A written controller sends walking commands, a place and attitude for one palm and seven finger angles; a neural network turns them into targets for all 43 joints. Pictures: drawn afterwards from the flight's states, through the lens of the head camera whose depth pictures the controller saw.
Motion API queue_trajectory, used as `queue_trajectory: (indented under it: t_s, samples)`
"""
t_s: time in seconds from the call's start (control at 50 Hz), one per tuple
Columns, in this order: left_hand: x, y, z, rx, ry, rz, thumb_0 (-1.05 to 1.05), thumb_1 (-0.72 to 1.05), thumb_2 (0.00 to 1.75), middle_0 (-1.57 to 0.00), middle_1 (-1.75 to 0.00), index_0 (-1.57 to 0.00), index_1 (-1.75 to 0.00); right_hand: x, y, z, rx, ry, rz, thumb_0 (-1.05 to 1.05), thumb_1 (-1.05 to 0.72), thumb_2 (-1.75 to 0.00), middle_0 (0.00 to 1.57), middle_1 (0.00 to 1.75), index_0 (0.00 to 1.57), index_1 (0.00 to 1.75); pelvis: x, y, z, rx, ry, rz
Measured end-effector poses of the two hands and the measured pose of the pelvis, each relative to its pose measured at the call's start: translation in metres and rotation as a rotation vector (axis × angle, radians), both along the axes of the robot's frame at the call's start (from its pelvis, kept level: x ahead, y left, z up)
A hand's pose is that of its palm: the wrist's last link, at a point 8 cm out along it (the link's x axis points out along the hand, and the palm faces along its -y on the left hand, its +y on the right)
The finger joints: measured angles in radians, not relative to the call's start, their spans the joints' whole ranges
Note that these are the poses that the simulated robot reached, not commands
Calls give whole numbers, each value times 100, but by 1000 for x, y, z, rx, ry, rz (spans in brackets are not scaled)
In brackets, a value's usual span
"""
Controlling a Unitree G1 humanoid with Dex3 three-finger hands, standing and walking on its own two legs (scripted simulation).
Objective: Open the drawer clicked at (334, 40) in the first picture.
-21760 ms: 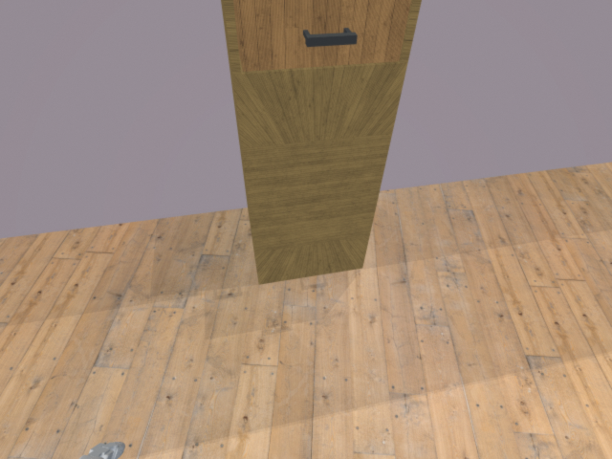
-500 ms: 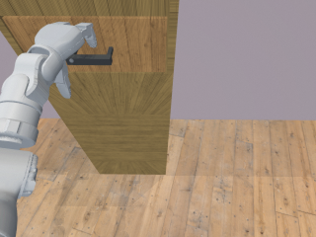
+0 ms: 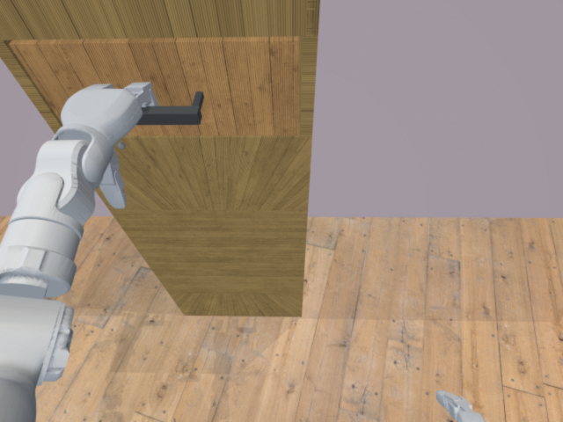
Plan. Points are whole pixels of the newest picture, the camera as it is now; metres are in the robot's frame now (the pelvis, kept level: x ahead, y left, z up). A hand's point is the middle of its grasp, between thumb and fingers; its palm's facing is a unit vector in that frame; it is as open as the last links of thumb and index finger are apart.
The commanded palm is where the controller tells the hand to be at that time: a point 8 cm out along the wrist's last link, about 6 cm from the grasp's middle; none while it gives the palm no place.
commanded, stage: lower the fingers behind the handle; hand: left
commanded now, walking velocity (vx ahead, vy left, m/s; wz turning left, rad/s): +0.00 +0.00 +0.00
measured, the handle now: (164, 107) +0.50 +0.21 +0.17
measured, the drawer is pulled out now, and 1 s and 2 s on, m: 0.00 0.00 0.04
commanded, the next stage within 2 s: close the thumb around the handle in 0.64 s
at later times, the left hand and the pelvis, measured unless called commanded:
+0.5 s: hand (139, 143) +0.45 +0.24 +0.14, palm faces +0.00 +0.00 -1.00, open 13.9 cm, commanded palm +0.44 +0.24 +0.20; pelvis +0.00 +0.00 +0.00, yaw +0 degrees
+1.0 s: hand (139, 143) +0.46 +0.24 +0.14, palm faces +0.02 +0.00 -1.00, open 12.0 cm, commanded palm +0.43 +0.24 +0.20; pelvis +0.00 +0.00 +0.00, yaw -1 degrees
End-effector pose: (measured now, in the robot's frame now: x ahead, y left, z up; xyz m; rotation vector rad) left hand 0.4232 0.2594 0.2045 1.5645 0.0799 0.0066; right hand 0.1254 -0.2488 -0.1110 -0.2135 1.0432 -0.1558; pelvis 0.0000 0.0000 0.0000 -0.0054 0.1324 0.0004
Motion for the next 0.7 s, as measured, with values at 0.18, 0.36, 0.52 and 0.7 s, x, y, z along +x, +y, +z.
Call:
queue_trajectory:
  t_s: [0.18, 0.36, 0.52, 0.7]
  samples:
    - [5, -12, -4, -28, -66, -52, 0, -49, 30, -32, -121, -30, -120, -23, -21, -5, -37, 87, -39, 1, -90, -90, 20, 30, 20, 30, 5, 2, -2, -4, 12, -2]
    - [8, -16, -8, 12, -74, -18, 0, -49, 30, -32, -121, -32, -120, -35, -10, -14, 13, 109, -62, 1, -90, -90, 20, 30, 20, 30, 4, 1, -3, -3, 23, -9]
    - [10, -19, -7, 4, -48, 0, 0, -49, 30, -31, -120, -31, -120, -31, -4, -16, 32, 84, -60, 1, -90, -90, 20, 30, 21, 30, 1, -1, -3, 1, 12, -7]
    - [11, -19, -7, 17, -37, -10, 0, -49, 30, -32, -121, -32, -121, -33, -13, -14, 4, 75, -57, 1, -90, -90, 20, 30, 21, 30, -2, -4, -4, 2, 18, -6]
